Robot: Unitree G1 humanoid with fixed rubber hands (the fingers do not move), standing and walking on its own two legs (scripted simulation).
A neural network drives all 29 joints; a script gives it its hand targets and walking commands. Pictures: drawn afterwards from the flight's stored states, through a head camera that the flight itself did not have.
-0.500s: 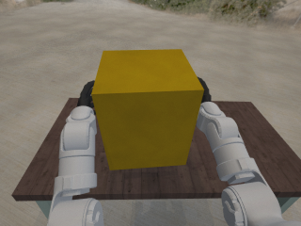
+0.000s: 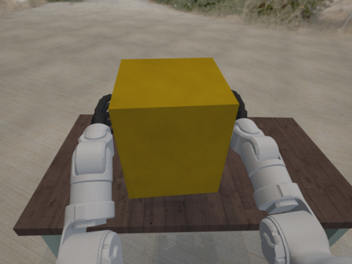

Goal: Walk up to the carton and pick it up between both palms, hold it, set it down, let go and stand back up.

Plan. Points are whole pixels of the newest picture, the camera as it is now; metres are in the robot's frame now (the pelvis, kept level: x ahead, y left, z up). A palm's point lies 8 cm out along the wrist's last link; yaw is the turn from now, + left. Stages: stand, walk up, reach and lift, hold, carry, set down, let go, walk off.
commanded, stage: hold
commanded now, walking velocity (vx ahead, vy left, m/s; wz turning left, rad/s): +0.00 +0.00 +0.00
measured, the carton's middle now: (171, 127) +0.38 +0.01 +0.18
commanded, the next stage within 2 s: none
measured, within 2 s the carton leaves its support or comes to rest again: neither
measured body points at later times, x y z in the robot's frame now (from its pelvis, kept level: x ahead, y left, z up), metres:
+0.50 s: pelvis +0.00 +0.00 +0.00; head -0.06 +0.03 +0.45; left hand +0.38 +0.16 +0.20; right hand +0.38 -0.15 +0.20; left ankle +0.05 +0.11 -0.75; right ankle +0.01 -0.10 -0.75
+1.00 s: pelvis +0.00 +0.00 +0.00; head -0.06 +0.03 +0.45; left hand +0.38 +0.16 +0.20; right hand +0.38 -0.15 +0.20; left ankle +0.05 +0.11 -0.75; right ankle +0.01 -0.10 -0.75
